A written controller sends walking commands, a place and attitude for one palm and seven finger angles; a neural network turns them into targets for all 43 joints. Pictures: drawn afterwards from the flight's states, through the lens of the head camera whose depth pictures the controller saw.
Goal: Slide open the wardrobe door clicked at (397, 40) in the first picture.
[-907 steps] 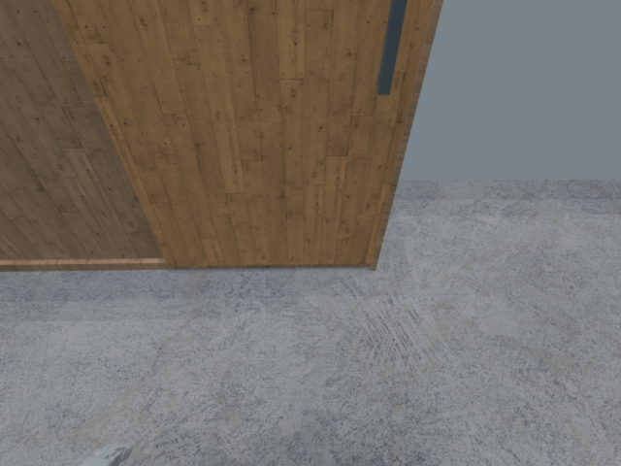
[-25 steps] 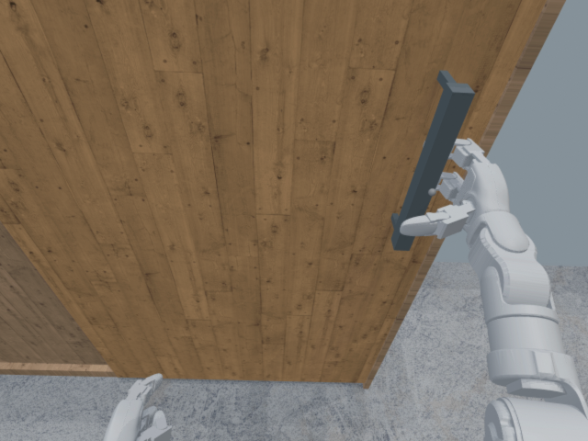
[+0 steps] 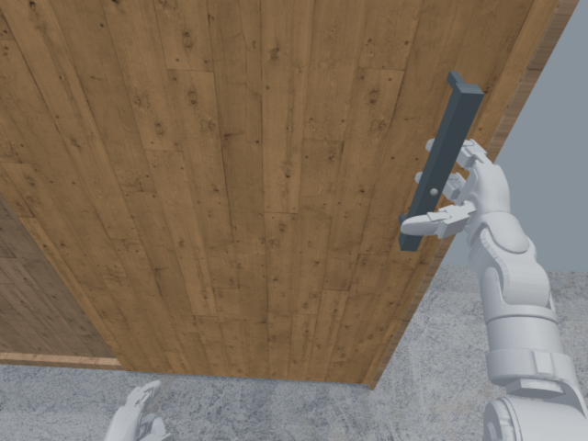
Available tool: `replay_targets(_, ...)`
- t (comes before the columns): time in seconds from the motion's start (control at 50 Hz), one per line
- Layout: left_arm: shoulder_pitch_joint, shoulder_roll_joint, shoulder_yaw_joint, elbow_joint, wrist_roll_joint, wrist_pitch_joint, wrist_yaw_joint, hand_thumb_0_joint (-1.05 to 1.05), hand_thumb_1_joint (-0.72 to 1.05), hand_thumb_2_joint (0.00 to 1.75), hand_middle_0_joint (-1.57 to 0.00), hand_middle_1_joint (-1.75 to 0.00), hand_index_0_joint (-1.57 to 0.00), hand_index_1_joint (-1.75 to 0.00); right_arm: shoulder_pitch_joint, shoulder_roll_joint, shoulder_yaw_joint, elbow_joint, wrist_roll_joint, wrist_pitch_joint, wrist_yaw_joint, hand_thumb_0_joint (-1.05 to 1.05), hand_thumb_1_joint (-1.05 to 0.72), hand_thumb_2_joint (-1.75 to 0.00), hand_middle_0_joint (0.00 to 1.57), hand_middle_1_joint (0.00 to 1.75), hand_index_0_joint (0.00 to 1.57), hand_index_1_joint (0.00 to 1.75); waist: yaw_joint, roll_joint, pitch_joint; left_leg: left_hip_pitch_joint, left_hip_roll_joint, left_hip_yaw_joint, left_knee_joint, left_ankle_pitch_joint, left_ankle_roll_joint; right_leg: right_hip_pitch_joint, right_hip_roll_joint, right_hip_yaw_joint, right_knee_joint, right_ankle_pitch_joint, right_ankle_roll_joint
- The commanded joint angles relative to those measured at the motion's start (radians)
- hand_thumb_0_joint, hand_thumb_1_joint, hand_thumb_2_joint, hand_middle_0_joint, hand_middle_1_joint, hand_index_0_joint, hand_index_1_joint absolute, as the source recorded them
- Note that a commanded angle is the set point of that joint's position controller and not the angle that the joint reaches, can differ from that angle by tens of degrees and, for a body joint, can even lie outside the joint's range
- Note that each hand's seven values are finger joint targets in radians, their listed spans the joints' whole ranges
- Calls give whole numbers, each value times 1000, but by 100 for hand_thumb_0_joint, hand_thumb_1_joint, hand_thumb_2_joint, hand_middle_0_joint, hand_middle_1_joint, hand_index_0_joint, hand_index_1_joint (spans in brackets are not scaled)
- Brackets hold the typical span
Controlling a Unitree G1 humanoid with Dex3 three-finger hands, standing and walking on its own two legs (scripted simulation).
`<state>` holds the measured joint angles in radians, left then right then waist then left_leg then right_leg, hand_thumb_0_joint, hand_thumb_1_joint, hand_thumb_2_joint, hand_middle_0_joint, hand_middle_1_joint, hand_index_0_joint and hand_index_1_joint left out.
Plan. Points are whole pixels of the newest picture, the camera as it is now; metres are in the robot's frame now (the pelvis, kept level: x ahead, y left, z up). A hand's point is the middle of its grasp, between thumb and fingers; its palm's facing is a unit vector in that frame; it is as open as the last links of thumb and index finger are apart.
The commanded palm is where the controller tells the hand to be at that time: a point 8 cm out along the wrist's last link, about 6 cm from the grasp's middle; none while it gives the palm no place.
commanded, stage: slide the fingers in behind the handle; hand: right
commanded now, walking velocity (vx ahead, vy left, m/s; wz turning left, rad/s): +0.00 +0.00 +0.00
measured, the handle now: (428, 171) +0.46 -0.16 +0.17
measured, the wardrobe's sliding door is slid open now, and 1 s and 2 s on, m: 0.00 0.00 0.00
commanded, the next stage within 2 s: grip the handle and tug to test in 0.14 s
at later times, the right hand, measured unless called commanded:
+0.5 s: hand (434, 191) +0.40 -0.15 +0.18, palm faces +0.02 +1.00 +0.00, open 12.5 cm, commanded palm +0.37 -0.20 +0.18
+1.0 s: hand (431, 190) +0.40 -0.15 +0.18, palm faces +0.02 +1.00 -0.01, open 6.8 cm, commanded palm +0.37 -0.19 +0.18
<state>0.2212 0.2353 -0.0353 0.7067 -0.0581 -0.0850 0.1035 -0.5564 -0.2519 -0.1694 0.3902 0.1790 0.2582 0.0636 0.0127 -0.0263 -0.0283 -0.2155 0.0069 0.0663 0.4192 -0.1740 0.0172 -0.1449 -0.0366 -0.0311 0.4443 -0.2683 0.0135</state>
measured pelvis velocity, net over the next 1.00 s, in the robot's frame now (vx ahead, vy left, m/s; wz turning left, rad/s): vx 0.01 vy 0.00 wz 0.00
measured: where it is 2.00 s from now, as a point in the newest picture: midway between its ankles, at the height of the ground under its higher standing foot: outside the picture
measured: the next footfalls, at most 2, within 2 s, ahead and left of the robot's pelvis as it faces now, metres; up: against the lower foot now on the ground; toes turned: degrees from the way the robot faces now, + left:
none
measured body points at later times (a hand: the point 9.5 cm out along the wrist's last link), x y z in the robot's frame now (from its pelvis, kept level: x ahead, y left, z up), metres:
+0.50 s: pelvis +0.01 +0.00 +0.00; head -0.02 +0.01 +0.45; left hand +0.16 +0.24 -0.09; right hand +0.39 -0.20 +0.19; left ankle +0.03 +0.11 -0.74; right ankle -0.02 -0.13 -0.74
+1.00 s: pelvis +0.01 +0.00 +0.00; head -0.01 +0.01 +0.45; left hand +0.17 +0.24 -0.09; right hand +0.39 -0.20 +0.19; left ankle +0.03 +0.11 -0.74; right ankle -0.02 -0.13 -0.74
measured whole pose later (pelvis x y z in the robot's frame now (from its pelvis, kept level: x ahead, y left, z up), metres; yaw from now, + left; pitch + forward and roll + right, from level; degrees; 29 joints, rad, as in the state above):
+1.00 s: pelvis +0.01 +0.00 +0.00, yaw +0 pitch -2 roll +1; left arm 0.21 0.23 -0.03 0.70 -0.05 -0.06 0.10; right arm -0.51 -0.22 -0.15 0.30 0.17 0.30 0.04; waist 0.00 -0.03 -0.04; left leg -0.20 0.01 0.06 0.41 -0.19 0.01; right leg -0.12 -0.04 -0.03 0.43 -0.28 0.01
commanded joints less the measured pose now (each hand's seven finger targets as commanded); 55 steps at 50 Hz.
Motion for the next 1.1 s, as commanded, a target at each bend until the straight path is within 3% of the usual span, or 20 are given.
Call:
replay_targets(0.0,-120,120,41,-149,1,-55,11,0,90,90,-20,-30,-20,-30,-452,-157,-42,-260,13,-82,4,0,50,-30,30,120,30,120,-14,31,-278,165,-23,-23,-36,204,13,11,35,10,-58,241,-31)
replay_targets(0.06,-130,120,39,-158,-1,-52,9,0,90,90,-20,-30,-20,-30,-410,-151,-35,-283,16,-80,7,0,50,-30,30,120,30,120,-22,21,-280,179,-21,-24,-36,216,13,12,34,8,-62,252,-30)
replay_targets(0.08,-129,119,38,-154,-2,-52,10,0,90,90,-20,-30,-20,-30,-444,-140,-20,-287,14,-81,6,0,50,-30,30,120,30,120,-8,31,-266,163,-23,-21,-39,208,12,15,33,10,-61,245,-30)
replay_targets(0.14,-132,127,41,-154,1,-49,10,0,90,90,-20,-30,-20,-30,-419,-175,-51,-294,10,-77,-1,0,50,-30,30,120,30,120,-18,10,-272,172,-25,-24,-42,209,14,23,35,9,-64,251,-29)
replay_targets(0.18,-131,118,39,-153,-1,-51,9,0,90,90,-20,-30,-20,-30,-448,-127,-11,-298,12,-73,0,0,50,-30,30,120,30,120,-8,23,-266,161,-25,-20,-41,211,13,23,33,9,-62,250,-30)
replay_targets(0.22,-131,124,40,-148,1,-46,11,0,90,90,-20,-30,-20,-30,-424,-164,-49,-268,13,-61,-1,0,50,-30,30,120,30,120,-15,37,-254,160,-25,-25,-43,202,12,9,35,8,-60,236,-31)
replay_targets(0.28,-134,120,38,-147,1,-43,14,0,90,90,-20,-30,-20,-30,-447,-151,-35,-268,14,-60,5,0,36,-36,32,122,32,122,-6,46,-251,154,-22,-25,-47,190,9,12,34,7,-60,226,-33)
replay_targets(0.34,-132,129,40,-151,5,-39,13,0,90,90,-20,-30,-20,-30,-388,-202,-87,-265,16,-59,6,0,22,-42,33,124,33,124,-28,37,-275,186,-22,-27,-39,226,13,10,38,6,-60,258,-30)
replay_targets(0.4,-133,115,36,-152,1,-37,11,0,90,90,-20,-30,-20,-30,-439,-136,-25,-271,17,-56,9,0,8,-48,35,126,35,126,-6,29,-253,158,-22,-23,-39,220,11,10,35,6,-53,248,-31)
replay_targets(0.44,-131,126,39,-152,5,-34,12,0,90,90,-20,-30,-20,-30,-409,-186,-70,-267,12,-55,3,0,-1,-52,35,127,35,127,-19,16,-264,171,-24,-25,-37,232,13,18,37,6,-55,266,-30)
replay_targets(0.48,-136,119,37,-158,2,-33,11,0,90,90,-20,-30,-20,-30,-416,-149,-36,-277,14,-50,9,0,-11,-56,36,129,36,129,-13,35,-266,171,-21,-23,-33,241,11,13,34,6,-52,269,-31)
replay_targets(0.56,-131,124,39,-160,3,-28,13,0,90,90,-20,-30,-20,-30,-390,-198,-80,-281,15,-52,10,0,-29,-64,38,131,38,131,-23,42,-279,193,-18,-25,-29,259,12,6,33,7,-55,281,-31)
replay_targets(0.62,-137,116,39,-163,-2,-30,9,0,90,90,-20,-30,-20,-30,-400,-136,-28,-297,16,-48,11,0,-43,-70,40,133,40,133,-16,10,-273,171,-24,-22,-29,252,14,19,35,5,-46,280,-29)
replay_targets(0.74,-132,126,43,-158,4,-28,10,0,90,90,-20,-30,-20,-30,-411,-148,-33,-306,7,-47,0,0,-71,-82,43,137,43,137,-15,32,-273,173,-27,-19,-30,257,14,33,33,11,-51,295,-30)
replay_targets(0.78,-135,113,40,-164,0,-33,7,0,90,90,-20,-30,-20,-30,-417,-93,15,-339,7,-49,3,0,-81,-86,44,139,44,139,-12,6,-294,176,-26,-15,-20,285,17,47,32,11,-44,330,-28)
replay_targets(0.82,-127,119,44,-154,4,-33,7,0,90,90,-20,-30,-20,-30,-414,-130,-23,-322,9,-44,-2,0,-90,-90,45,140,45,140,-15,18,-296,176,-27,-16,-22,290,16,43,32,11,-43,325,-27)
replay_targets(0.9,-138,113,41,-162,1,-30,5,0,90,90,-20,-30,-20,-30,-397,-97,4,-350,12,-42,4,0,-90,-90,45,140,45,140,-16,17,-287,183,-26,-13,-20,301,16,43,31,9,-45,336,-26)
replay_targets(0.94,-136,121,43,-157,6,-28,6,0,90,90,-20,-30,-20,-30,-378,-125,-26,-329,10,-37,-6,0,-90,-90,45,140,45,140,-23,40,-277,181,-29,-13,-26,288,15,43,31,11,-50,329,-27)
replay_targets(1.04,-141,115,41,-161,6,-26,4,0,90,90,-20,-30,-20,-30,-400,-90,8,-360,3,-34,-13,0,-90,-90,45,140,45,140,-21,-2,-287,177,-28,-11,-20,292,19,57,33,12,-45,346,-23)
replay_targets(1.08,-138,115,41,-156,6,-24,5,0,90,90,-20,-30,-20,-30,-405,-103,-2,-347,3,-33,-13,0,-90,-90,45,140,45,140,-15,48,-287,181,-28,-10,-19,299,16,46,31,14,-44,339,-26)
